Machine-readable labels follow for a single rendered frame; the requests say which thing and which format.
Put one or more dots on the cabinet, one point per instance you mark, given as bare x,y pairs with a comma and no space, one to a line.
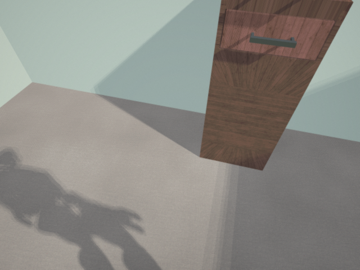
252,96

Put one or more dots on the drawer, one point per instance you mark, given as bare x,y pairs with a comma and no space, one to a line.
309,33

